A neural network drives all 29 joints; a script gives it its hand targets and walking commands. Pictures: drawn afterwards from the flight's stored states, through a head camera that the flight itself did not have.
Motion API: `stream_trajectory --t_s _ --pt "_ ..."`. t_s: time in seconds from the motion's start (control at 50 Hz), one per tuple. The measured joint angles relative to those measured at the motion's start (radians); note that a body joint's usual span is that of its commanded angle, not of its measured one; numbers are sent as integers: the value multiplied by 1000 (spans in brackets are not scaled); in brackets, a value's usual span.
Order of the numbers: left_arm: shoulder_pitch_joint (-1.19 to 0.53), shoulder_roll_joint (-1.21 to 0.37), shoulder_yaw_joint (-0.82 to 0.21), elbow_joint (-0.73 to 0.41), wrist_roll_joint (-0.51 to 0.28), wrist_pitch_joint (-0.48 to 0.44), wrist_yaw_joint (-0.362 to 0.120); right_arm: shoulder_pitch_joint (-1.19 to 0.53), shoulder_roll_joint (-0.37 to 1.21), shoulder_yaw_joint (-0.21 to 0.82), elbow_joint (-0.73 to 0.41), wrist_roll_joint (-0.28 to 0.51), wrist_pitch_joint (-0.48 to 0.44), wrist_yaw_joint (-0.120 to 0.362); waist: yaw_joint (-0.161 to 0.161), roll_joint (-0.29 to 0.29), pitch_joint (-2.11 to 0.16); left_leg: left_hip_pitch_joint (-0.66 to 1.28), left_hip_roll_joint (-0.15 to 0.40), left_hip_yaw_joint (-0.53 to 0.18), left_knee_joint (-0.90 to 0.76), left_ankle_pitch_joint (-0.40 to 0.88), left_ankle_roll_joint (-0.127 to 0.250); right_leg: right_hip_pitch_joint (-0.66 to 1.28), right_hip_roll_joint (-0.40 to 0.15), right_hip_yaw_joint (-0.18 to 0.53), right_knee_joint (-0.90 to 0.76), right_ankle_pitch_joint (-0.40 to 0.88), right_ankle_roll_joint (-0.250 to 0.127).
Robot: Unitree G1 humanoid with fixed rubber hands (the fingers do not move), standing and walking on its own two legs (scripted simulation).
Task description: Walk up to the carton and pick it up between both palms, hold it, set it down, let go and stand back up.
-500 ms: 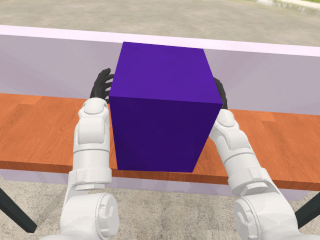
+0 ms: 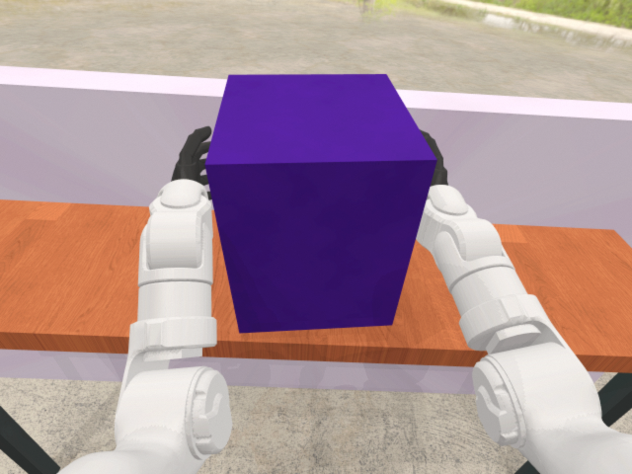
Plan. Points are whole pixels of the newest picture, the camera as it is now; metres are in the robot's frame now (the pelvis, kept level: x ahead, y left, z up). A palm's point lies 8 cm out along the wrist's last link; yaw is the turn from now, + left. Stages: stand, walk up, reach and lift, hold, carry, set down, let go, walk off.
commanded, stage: reach and lift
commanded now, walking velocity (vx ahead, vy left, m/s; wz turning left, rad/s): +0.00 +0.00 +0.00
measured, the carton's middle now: (312, 203) +0.39 +0.01 +0.20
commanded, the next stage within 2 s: hold in 1.26 s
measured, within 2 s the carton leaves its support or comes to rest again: neither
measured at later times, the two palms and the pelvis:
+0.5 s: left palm (193, 158) +0.38 +0.15 +0.27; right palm (445, 165) +0.38 -0.15 +0.26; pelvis -0.01 +0.00 +0.00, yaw -1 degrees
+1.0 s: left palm (194, 144) +0.39 +0.14 +0.28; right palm (448, 144) +0.39 -0.15 +0.28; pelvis +0.00 +0.00 +0.00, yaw -1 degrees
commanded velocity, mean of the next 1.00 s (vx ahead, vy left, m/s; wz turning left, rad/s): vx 0.00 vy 0.00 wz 0.00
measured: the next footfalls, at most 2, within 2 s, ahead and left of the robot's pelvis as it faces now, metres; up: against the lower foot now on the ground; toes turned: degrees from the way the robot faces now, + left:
none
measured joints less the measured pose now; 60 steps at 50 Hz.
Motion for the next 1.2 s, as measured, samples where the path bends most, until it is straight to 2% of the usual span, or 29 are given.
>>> stream_trajectory --t_s 0.08,0.14,0.26,0.32,0.42,0.54,0.62,0.74,0.94,1.0,1.12,1.2 --pt "6 21 -28 -24 -37 14 15 11 5 -10 -42 6 19 -9 -8 8 -27 -32 -1 -13 18 -2 -1 -25 1 -11 11 -3 -1" --pt "-35 33 -33 -1 -51 18 24 -4 14 -50 -49 -7 27 -7 -5 12 -47 -51 -2 -15 18 3 -1 -48 0 -11 21 -2 -1" --pt "-145 43 -7 106 -26 49 23 -85 4 -88 46 -27 54 10 8 15 -59 -58 -1 1 -6 22 1 -76 0 7 28 6 -2" --pt "-166 49 -5 127 -24 70 22 -109 -12 -67 69 -9 76 7 5 20 -58 -66 1 2 -10 27 0 -84 2 10 22 12 -3" --pt "-158 54 -3 124 -49 67 25 -119 -39 -17 42 36 114 -21 3 34 -63 -83 9 1 2 21 -2 -91 11 14 10 21 -4" --pt "-118 54 -3 62 -89 71 41 -118 -57 24 -15 85 145 -52 -1 35 -95 -95 12 -4 19 8 -5 -97 16 15 13 16 -5" --pt "-154 55 25 114 -80 85 39 -167 -45 -18 57 73 162 -36 5 25 -111 -87 10 -2 11 8 -7 -99 15 20 23 8 -7" --pt "-207 88 -12 171 -90 105 45 -232 -55 -40 119 64 182 -26 1 30 -128 -117 9 -12 18 8 -10 -124 16 14 26 6 -10" --pt "-207 77 18 182 -97 114 46 -234 -92 48 108 136 220 -56 9 53 -127 -103 11 -10 22 -6 -9 -103 21 28 8 8 -5" --pt "-182 77 5 154 -107 126 48 -221 -97 67 86 150 233 -62 7 59 -129 -105 12 -14 30 -11 -10 -100 23 27 6 6 -6" --pt "-174 79 0 120 -128 135 59 -207 -100 60 34 158 253 -75 2 61 -141 -113 13 -24 42 -18 -12 -101 27 25 8 5 -6" --pt "-193 80 4 118 -126 149 62 -228 -103 50 45 166 260 -75 5 57 -153 -113 14 -23 42 -17 -14 -105 29 31 13 4 -9"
